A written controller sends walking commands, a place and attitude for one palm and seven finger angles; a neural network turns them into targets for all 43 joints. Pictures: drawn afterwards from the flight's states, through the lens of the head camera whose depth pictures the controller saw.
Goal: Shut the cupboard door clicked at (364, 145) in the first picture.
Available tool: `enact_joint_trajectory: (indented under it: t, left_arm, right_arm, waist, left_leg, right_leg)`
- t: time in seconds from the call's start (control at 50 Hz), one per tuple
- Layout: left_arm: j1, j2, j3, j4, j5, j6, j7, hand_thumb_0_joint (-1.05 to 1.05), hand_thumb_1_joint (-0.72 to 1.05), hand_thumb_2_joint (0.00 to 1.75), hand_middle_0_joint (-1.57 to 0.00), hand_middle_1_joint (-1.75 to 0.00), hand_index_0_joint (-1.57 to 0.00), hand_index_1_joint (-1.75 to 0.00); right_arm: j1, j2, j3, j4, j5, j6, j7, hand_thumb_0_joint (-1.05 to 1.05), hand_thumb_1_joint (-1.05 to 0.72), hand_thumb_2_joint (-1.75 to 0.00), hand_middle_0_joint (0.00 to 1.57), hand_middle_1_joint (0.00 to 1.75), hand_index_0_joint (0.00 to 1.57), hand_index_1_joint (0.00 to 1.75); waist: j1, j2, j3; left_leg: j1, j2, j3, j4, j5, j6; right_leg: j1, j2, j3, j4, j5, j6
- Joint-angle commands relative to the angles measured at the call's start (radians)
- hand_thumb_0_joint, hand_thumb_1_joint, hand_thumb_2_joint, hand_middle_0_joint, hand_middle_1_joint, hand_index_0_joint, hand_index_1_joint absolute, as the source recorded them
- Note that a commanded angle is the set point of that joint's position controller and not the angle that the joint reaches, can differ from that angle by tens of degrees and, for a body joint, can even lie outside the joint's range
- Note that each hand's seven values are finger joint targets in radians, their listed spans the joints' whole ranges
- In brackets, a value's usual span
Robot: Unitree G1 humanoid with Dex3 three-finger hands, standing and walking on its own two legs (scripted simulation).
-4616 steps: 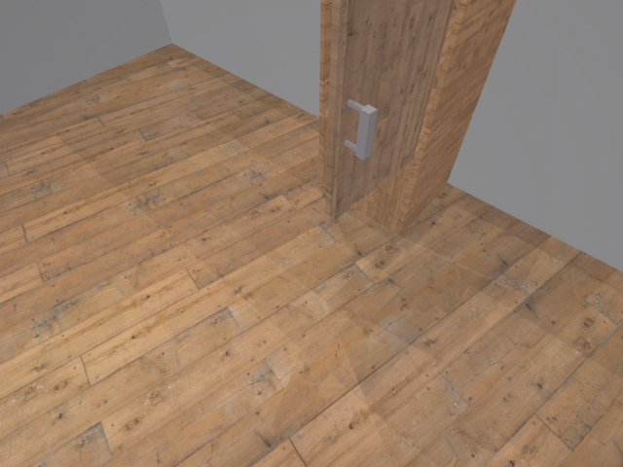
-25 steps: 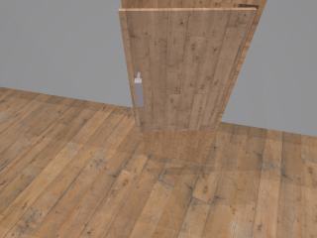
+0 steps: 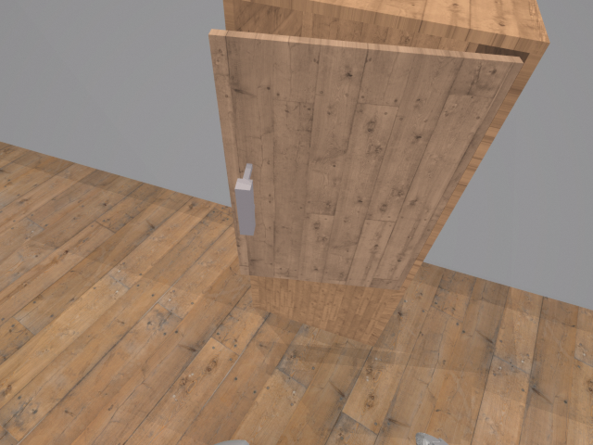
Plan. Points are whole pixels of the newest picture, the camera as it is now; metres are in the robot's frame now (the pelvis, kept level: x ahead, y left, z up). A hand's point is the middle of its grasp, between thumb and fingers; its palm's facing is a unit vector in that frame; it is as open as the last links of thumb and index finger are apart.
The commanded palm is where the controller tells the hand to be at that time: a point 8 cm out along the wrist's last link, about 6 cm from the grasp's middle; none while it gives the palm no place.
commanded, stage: shuffle to correct the standing spot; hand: left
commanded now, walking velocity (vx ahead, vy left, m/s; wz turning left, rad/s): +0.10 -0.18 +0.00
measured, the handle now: (248, 199) +0.51 +0.14 -0.01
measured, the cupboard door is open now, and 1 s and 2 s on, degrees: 13 13 13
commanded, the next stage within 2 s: come to a stop and stand still in 0.12 s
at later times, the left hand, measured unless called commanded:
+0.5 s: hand out of the picture +0.12 +0.08 -0.15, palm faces +0.04 -0.97 -0.24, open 7.2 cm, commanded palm none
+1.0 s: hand out of the picture +0.02 +0.15 -0.16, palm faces +0.12 -0.97 -0.19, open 7.3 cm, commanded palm none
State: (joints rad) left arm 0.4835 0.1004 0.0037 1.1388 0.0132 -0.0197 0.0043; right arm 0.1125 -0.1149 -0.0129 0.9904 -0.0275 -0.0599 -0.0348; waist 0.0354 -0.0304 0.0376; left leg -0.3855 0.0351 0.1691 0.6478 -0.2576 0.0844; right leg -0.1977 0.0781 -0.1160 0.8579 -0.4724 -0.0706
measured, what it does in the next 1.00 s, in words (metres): steps on the spot: right foot, then left foot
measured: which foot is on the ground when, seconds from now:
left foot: down 0.00-0.34, up 0.36-0.76, down 0.78-1.00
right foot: up 0.00-0.32, down 0.34-0.78, up 0.80-1.00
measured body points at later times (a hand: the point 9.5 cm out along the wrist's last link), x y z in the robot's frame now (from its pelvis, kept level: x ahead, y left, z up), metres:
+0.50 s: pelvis +0.06 -0.11 +0.01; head +0.08 -0.13 +0.46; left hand +0.12 +0.13 -0.13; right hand +0.08 -0.36 -0.15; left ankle +0.04 +0.02 -0.65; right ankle +0.11 -0.23 -0.72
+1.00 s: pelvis +0.01 -0.04 +0.02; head +0.01 -0.01 +0.47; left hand +0.01 +0.20 -0.15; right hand +0.09 -0.26 -0.12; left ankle +0.03 +0.04 -0.72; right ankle -0.02 -0.17 -0.66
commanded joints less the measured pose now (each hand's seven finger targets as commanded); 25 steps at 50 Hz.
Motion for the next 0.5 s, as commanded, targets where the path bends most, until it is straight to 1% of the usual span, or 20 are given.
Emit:
enact_joint_trajectory:
  t: [0.0, 0.02, 0.04, 0.06, 0.08, 0.12, 0.16, 0.22, 0.24, 0.26, 0.28, 0.3, 0.32, 0.34, 0.36, 0.38, 0.4, 0.42, 0.44, 0.48]
  left_arm:
    - [-0.088, 0.122, 0.049, -0.130, 0.026, 0.001, 0.010, 0.00, 0.90, 0.90, -0.20, -0.30, -0.20, -0.30]
    - [-0.068, 0.097, 0.050, -0.124, 0.030, 0.010, -0.002, 0.00, 0.90, 0.90, -0.20, -0.30, -0.20, -0.30]
    - [-0.044, 0.084, 0.051, -0.116, 0.032, 0.022, -0.009, 0.00, 0.90, 0.90, -0.20, -0.30, -0.20, -0.30]
    - [-0.020, 0.066, 0.051, -0.108, 0.032, 0.029, -0.014, 0.00, 0.90, 0.90, -0.20, -0.30, -0.20, -0.30]
    - [0.002, 0.056, 0.051, -0.102, 0.030, 0.039, -0.016, 0.00, 0.90, 0.90, -0.20, -0.30, -0.20, -0.30]
    - [-0.016, 0.043, 0.049, -0.118, 0.026, 0.051, -0.021, 0.00, 0.90, 0.90, -0.20, -0.30, -0.20, -0.30]
    - [-0.095, 0.058, 0.048, -0.150, 0.023, 0.049, -0.025, 0.00, 0.90, 0.90, -0.20, -0.30, -0.20, -0.30]
    - [-0.144, 0.083, 0.052, -0.176, 0.020, 0.040, -0.028, 0.00, 0.90, 0.90, -0.20, -0.30, -0.20, -0.30]
    - [-0.129, 0.081, 0.050, -0.174, 0.019, 0.031, -0.025, 0.00, 0.90, 0.90, -0.20, -0.30, -0.20, -0.30]
    - [-0.096, 0.089, 0.050, -0.163, 0.019, 0.018, -0.019, 0.00, 0.90, 0.90, -0.20, -0.30, -0.20, -0.30]
    - [-0.034, 0.122, 0.052, -0.138, 0.019, 0.002, -0.010, 0.00, 0.90, 0.90, -0.20, -0.30, -0.20, -0.30]
    - [-0.005, 0.209, 0.063, -0.126, 0.024, -0.018, 0.003, 0.00, 0.90, 0.90, -0.20, -0.30, -0.20, -0.30]
    - [-0.026, 0.293, 0.075, -0.149, 0.019, -0.018, 0.010, 0.00, 0.90, 0.90, -0.20, -0.30, -0.20, -0.30]
    - [-0.058, 0.301, 0.067, -0.173, 0.014, -0.011, 0.008, 0.00, 0.90, 0.90, -0.20, -0.30, -0.20, -0.30]
    - [-0.117, 0.289, 0.068, -0.188, 0.021, -0.008, 0.012, 0.00, 0.90, 0.90, -0.20, -0.30, -0.20, -0.30]
    - [-0.156, 0.300, 0.076, -0.193, 0.021, -0.013, 0.018, 0.00, 0.90, 0.90, -0.20, -0.30, -0.20, -0.30]
    - [-0.176, 0.277, 0.068, -0.195, 0.016, -0.012, 0.025, 0.00, 0.90, 0.90, -0.20, -0.30, -0.20, -0.30]
    - [-0.183, 0.258, 0.069, -0.198, 0.015, -0.007, 0.030, 0.00, 0.90, 0.90, -0.20, -0.30, -0.20, -0.30]
    - [-0.175, 0.264, 0.076, -0.200, 0.015, -0.002, 0.034, 0.00, 0.90, 0.90, -0.20, -0.30, -0.20, -0.30]
    - [-0.163, 0.282, 0.084, -0.199, 0.014, 0.003, 0.045, 0.00, 0.90, 0.90, -0.20, -0.30, -0.20, -0.30]
  right_arm:
    - [0.243, -0.198, -0.053, 0.029, 0.010, 0.013, -0.022, 0.00, -0.90, -0.90, 0.20, 0.30, 0.20, 0.30]
    - [0.187, -0.167, -0.040, 0.016, 0.007, 0.005, -0.020, 0.00, -0.90, -0.90, 0.20, 0.30, 0.20, 0.30]
    - [0.163, -0.153, -0.035, 0.005, 0.004, 0.001, -0.015, 0.00, -0.90, -0.90, 0.20, 0.30, 0.20, 0.30]
    - [0.149, -0.139, -0.033, 0.005, 0.002, -0.004, -0.013, 0.00, -0.90, -0.90, 0.20, 0.30, 0.20, 0.30]
    - [0.138, -0.145, -0.039, -0.001, 0.000, -0.007, -0.010, 0.00, -0.90, -0.90, 0.20, 0.30, 0.20, 0.30]
    - [0.128, -0.171, -0.050, -0.017, -0.006, -0.003, -0.004, 0.00, -0.90, -0.90, 0.20, 0.30, 0.20, 0.30]
    - [0.138, -0.202, -0.061, -0.022, -0.010, 0.005, 0.000, 0.00, -0.90, -0.90, 0.20, 0.30, 0.20, 0.30]
    - [0.144, -0.250, -0.080, -0.028, -0.013, 0.027, 0.007, 0.00, -0.90, -0.90, 0.20, 0.30, 0.20, 0.30]
    - [0.132, -0.254, -0.080, -0.034, -0.014, 0.036, 0.010, 0.00, -0.90, -0.90, 0.20, 0.30, 0.20, 0.30]
    - [0.124, -0.236, -0.075, -0.036, -0.012, 0.043, 0.013, 0.00, -0.90, -0.90, 0.20, 0.30, 0.20, 0.30]
    - [0.146, -0.200, -0.063, -0.031, -0.010, 0.045, 0.018, 0.00, -0.90, -0.90, 0.20, 0.30, 0.20, 0.30]
    - [0.181, -0.122, -0.045, -0.032, -0.003, 0.050, 0.021, 0.00, -0.90, -0.90, 0.20, 0.30, 0.20, 0.30]
    - [0.201, -0.086, -0.036, -0.057, 0.007, 0.058, 0.018, 0.00, -0.90, -0.90, 0.20, 0.30, 0.20, 0.30]
    - [0.200, -0.115, -0.043, -0.056, 0.012, 0.065, 0.016, 0.00, -0.90, -0.90, 0.20, 0.30, 0.20, 0.30]
    - [0.189, -0.097, -0.043, -0.057, 0.014, 0.069, 0.017, 0.00, -0.90, -0.90, 0.20, 0.30, 0.20, 0.30]
    - [0.193, -0.105, -0.042, -0.044, 0.013, 0.076, 0.017, 0.00, -0.90, -0.90, 0.20, 0.30, 0.20, 0.30]
    - [0.200, -0.131, -0.047, -0.028, 0.013, 0.083, 0.018, 0.00, -0.90, -0.90, 0.20, 0.30, 0.20, 0.30]
    - [0.195, -0.142, -0.052, -0.023, 0.012, 0.089, 0.020, 0.00, -0.90, -0.90, 0.20, 0.30, 0.20, 0.30]
    - [0.185, -0.145, -0.053, -0.028, 0.012, 0.093, 0.024, 0.00, -0.90, -0.90, 0.20, 0.30, 0.20, 0.30]
    - [0.149, -0.143, -0.053, -0.040, 0.011, 0.105, 0.029, 0.00, -0.90, -0.90, 0.20, 0.30, 0.20, 0.30]
  waist:
    - [-0.083, 0.097, 0.031]
    - [-0.043, 0.128, 0.081]
    - [-0.018, 0.106, 0.093]
    - [0.004, 0.127, 0.079]
    - [0.015, 0.135, 0.054]
    - [0.016, 0.159, 0.039]
    - [-0.009, 0.174, 0.054]
    - [-0.031, 0.206, 0.011]
    - [-0.021, 0.215, -0.015]
    - [-0.002, 0.184, -0.034]
    - [0.021, 0.088, -0.080]
    - [0.029, -0.165, -0.100]
    - [0.016, -0.344, -0.135]
    - [0.016, -0.212, -0.147]
    - [-0.010, -0.103, -0.089]
    - [-0.018, -0.237, -0.082]
    - [-0.020, -0.269, -0.073]
    - [-0.016, -0.247, -0.063]
    - [-0.007, -0.191, -0.071]
    - [0.007, -0.137, -0.078]
  left_leg:
    - [0.210, 0.453, -0.546, -0.394, 0.245, 0.218]
    - [0.103, 0.398, -0.455, -0.426, 0.173, 0.167]
    - [0.019, 0.357, -0.366, -0.436, 0.143, 0.133]
    - [-0.018, 0.311, -0.280, -0.430, 0.171, 0.104]
    - [-0.043, 0.285, -0.206, -0.424, 0.179, 0.088]
    - [-0.051, 0.247, -0.135, -0.417, 0.153, 0.072]
    - [-0.027, 0.246, -0.131, -0.410, 0.156, 0.070]
    - [0.009, 0.251, -0.154, -0.353, 0.020, 0.052]
    - [0.018, 0.233, -0.149, -0.300, -0.010, 0.032]
    - [-0.001, 0.197, -0.128, -0.217, -0.027, -0.003]
    - [-0.015, 0.128, -0.086, -0.108, -0.092, -0.047]
    - [-0.103, 0.040, -0.039, 0.089, -0.297, -0.099]
    - [-0.143, 0.004, -0.097, 0.229, -0.404, -0.110]
    - [-0.081, 0.028, -0.165, 0.286, -0.376, -0.097]
    - [-0.086, 0.021, -0.140, 0.319, -0.334, -0.102]
    - [-0.124, 0.015, -0.143, 0.387, -0.304, -0.112]
    - [-0.138, 0.019, -0.159, 0.436, -0.258, -0.122]
    - [-0.145, 0.014, -0.161, 0.469, -0.226, -0.131]
    - [-0.156, -0.003, -0.158, 0.495, -0.206, -0.139]
    - [-0.182, -0.009, -0.170, 0.517, -0.189, -0.147]
  right_leg:
    - [-0.457, -0.138, 0.165, 0.506, 0.027, 0.049]
    - [-0.432, -0.159, 0.166, 0.474, 0.101, 0.061]
    - [-0.375, -0.168, 0.158, 0.432, 0.141, 0.067]
    - [-0.330, -0.170, 0.138, 0.397, 0.184, 0.073]
    - [-0.300, -0.175, 0.129, 0.361, 0.215, 0.081]
    - [-0.272, -0.173, 0.085, 0.234, 0.230, 0.093]
    - [-0.267, -0.179, 0.057, 0.076, 0.221, 0.103]
    - [-0.187, -0.152, 0.013, -0.099, 0.198, 0.113]
    - [-0.134, -0.134, -0.004, -0.166, 0.204, 0.116]
    - [-0.047, -0.118, -0.020, -0.268, 0.258, 0.117]
    - [0.057, -0.121, 0.003, -0.359, 0.295, 0.124]
    - [0.108, -0.298, 0.205, -0.471, 0.358, 0.103]
    - [0.082, -0.481, 0.433, -0.546, 0.525, 0.034]
    - [0.017, -0.498, 0.419, -0.557, 0.518, -0.032]
    - [-0.030, -0.487, 0.390, -0.535, 0.584, -0.063]
    - [-0.023, -0.464, 0.405, -0.503, 0.712, -0.055]
    - [-0.009, -0.454, 0.346, -0.490, 0.788, -0.055]
    - [-0.003, -0.446, 0.306, -0.483, 0.832, -0.066]
    - [0.013, -0.441, 0.287, -0.471, 0.863, -0.075]
    - [0.040, -0.463, 0.268, -0.464, 0.885, -0.100]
